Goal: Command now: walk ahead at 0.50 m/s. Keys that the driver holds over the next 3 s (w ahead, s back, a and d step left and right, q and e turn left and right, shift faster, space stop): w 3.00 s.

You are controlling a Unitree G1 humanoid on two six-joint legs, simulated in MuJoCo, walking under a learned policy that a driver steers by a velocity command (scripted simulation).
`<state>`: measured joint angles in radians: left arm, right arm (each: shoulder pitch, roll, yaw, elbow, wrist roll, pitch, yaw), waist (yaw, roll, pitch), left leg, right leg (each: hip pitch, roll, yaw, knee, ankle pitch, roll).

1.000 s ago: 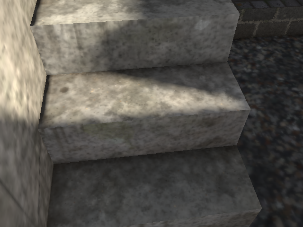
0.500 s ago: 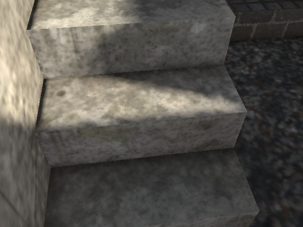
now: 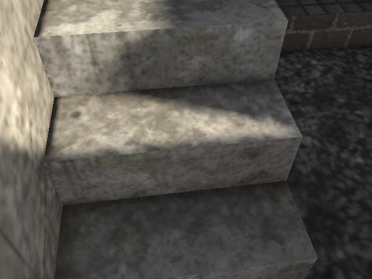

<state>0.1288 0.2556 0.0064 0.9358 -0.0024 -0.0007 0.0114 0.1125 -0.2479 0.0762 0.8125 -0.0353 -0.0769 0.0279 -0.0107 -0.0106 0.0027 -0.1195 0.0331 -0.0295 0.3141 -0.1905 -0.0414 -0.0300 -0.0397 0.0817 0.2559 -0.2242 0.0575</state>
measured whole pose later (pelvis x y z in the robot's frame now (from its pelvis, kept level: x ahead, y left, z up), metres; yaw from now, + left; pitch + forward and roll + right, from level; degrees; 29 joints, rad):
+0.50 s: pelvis +0.00 +0.00 +0.00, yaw +0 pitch +0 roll +0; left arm 0.13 0.26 0.00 0.93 0.00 0.00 0.01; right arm 0.11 -0.25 0.08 0.82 -0.04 -0.08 0.03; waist -0.01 -0.01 0.00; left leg -0.12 0.03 -0.03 0.31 -0.19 -0.04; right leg -0.03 -0.04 0.08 0.25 -0.22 0.06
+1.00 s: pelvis +0.00 +0.00 +0.00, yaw +0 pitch +0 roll +0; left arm 0.13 0.26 0.01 0.93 0.00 0.00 0.01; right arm 0.11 -0.25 0.08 0.82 -0.04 -0.08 0.03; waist -0.01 -0.01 0.00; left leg -0.12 0.04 -0.03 0.30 -0.18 -0.04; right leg -0.03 -0.04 0.07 0.25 -0.22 0.06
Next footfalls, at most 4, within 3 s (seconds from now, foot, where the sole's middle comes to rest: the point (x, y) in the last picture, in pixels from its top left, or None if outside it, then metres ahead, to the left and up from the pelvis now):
none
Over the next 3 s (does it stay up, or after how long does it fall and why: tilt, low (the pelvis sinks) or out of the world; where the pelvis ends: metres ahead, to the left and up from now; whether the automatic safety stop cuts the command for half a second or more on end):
stays up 0.00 0.00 0.00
